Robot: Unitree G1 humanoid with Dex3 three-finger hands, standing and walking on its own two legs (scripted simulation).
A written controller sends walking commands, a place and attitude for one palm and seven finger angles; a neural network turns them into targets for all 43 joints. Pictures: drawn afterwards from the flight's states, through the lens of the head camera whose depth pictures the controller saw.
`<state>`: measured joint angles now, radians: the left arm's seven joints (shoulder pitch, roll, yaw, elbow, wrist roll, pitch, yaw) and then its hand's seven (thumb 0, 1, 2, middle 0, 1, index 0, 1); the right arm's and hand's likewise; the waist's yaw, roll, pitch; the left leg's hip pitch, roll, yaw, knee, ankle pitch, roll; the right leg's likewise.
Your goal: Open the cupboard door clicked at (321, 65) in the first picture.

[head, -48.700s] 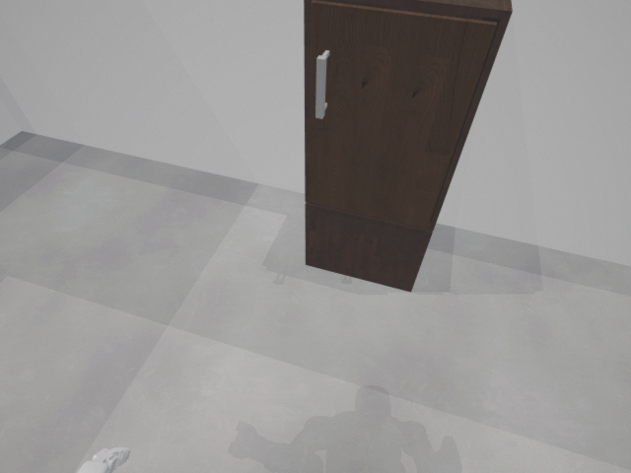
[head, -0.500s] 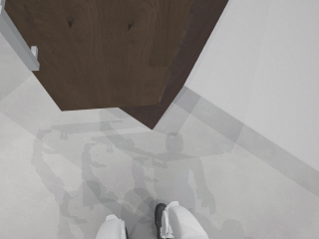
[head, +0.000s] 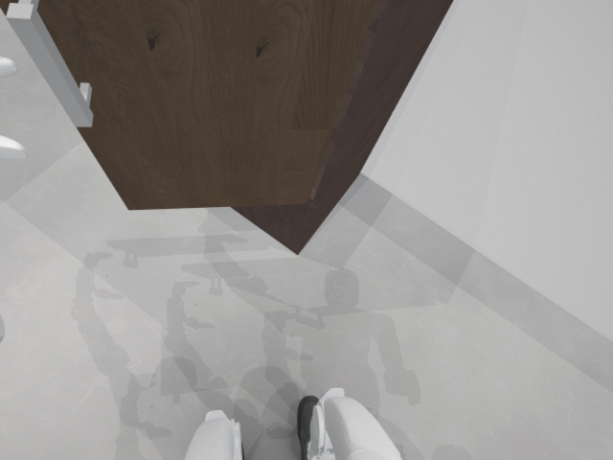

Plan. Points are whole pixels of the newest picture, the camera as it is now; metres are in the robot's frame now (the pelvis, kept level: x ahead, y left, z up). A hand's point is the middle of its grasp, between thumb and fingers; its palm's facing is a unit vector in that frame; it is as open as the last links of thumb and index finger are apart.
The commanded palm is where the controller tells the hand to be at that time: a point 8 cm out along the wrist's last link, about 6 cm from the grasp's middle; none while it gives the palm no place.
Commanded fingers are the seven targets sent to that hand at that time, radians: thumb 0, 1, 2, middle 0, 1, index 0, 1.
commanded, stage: move the hooked fingers beside the handle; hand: left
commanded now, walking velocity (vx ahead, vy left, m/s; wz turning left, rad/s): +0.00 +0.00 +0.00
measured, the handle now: (60, 61) +0.56 +0.24 +0.09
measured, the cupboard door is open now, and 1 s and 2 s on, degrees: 41 41 41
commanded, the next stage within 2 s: slide the fingers in behind the handle in 1.02 s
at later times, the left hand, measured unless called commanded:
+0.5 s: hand out of the picture +0.51 +0.32 +0.09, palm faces +0.03 -1.00 -0.02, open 13.9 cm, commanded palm +0.50 +0.35 +0.08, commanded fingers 0.00 -0.50 0.30 -0.30 -1.20 -0.30 -1.20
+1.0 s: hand out of the picture +0.50 +0.32 +0.10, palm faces +0.03 -1.00 -0.02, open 14.0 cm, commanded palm +0.49 +0.35 +0.09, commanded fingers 0.00 -0.50 0.30 -0.30 -1.20 -0.30 -1.20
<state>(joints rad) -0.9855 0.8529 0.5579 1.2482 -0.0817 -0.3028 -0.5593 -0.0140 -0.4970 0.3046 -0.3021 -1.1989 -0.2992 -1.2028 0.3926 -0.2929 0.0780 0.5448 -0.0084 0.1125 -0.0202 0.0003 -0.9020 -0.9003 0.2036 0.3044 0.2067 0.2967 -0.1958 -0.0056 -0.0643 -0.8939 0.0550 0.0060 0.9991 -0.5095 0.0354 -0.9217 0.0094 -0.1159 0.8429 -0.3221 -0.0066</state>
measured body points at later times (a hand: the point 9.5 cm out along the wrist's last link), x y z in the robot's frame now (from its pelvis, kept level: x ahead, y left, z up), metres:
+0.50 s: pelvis -0.01 +0.00 -0.01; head +0.17 +0.04 +0.40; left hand +0.50 +0.38 +0.09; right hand -0.05 -0.27 -0.09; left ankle -0.03 +0.09 -0.68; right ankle +0.04 -0.13 -0.68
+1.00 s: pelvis +0.00 +0.01 +0.00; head +0.16 +0.05 +0.42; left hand +0.50 +0.37 +0.11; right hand +0.00 -0.26 -0.09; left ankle -0.03 +0.09 -0.68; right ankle +0.04 -0.13 -0.68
